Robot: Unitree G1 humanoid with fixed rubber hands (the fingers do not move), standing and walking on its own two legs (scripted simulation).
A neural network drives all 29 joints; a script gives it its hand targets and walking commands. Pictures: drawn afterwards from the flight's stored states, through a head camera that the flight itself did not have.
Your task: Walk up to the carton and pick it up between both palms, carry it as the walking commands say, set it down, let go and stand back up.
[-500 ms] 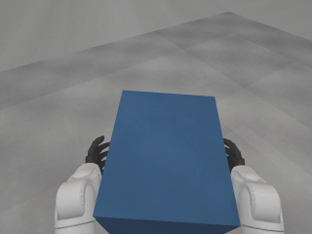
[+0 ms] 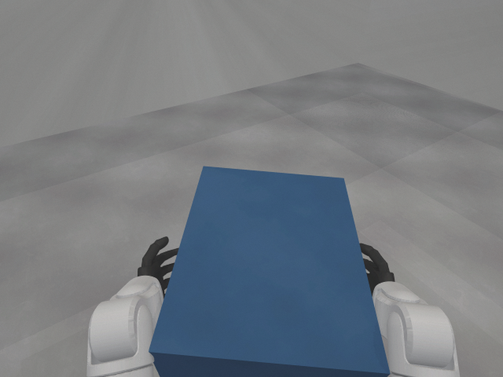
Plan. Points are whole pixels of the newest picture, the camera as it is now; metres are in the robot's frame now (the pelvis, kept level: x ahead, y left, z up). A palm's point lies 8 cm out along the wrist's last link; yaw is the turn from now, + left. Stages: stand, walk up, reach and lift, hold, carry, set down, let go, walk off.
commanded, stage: carry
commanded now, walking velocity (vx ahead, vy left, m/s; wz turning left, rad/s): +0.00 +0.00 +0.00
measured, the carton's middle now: (263, 293) +0.28 +0.00 +0.03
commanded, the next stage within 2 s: none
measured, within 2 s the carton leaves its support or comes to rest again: neither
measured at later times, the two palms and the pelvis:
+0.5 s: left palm (171, 311) +0.22 +0.13 +0.08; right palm (409, 335) +0.20 -0.19 +0.06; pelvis -0.04 -0.02 -0.01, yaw -5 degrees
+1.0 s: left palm (204, 310) +0.22 +0.09 +0.08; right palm (454, 333) +0.19 -0.24 +0.08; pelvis -0.05 -0.06 +0.01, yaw -3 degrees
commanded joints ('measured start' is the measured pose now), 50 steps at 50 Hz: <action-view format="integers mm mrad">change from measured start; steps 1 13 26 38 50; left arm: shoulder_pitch -495 -438 -551 -422 -368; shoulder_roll -807 -773 -869 -798 -780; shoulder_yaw -783 -741 -816 -789 -819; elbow -67 -35 -93 -197 -148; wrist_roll -313 -268 -403 -293 -290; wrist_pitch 34 38 27 -23 -32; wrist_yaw -233 -219 -267 -213 -195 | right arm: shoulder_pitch -503 -502 -510 -521 -375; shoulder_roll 851 826 864 849 788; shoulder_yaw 661 669 661 716 686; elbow -77 -58 -132 -242 -230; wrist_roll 327 331 297 376 335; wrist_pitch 9 13 -18 -40 -54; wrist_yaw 236 226 203 220 233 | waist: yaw -9 -8 43 -14 -34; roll -58 -89 -141 -5 245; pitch -98 -111 -59 -332 -201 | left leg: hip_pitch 177 172 -223 226 356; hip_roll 17 32 64 120 202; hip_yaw -29 -27 107 -124 -282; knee -84 -58 95 -247 -60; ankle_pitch -102 -102 -475 -28 617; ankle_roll -10 -17 -49 -6 82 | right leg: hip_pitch -158 -186 -37 49 -176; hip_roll -181 -174 -144 -129 41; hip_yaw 173 171 312 138 2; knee -245 -205 -106 33 60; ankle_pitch -273 -283 -320 143 -119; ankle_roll -26 -21 -83 -95 45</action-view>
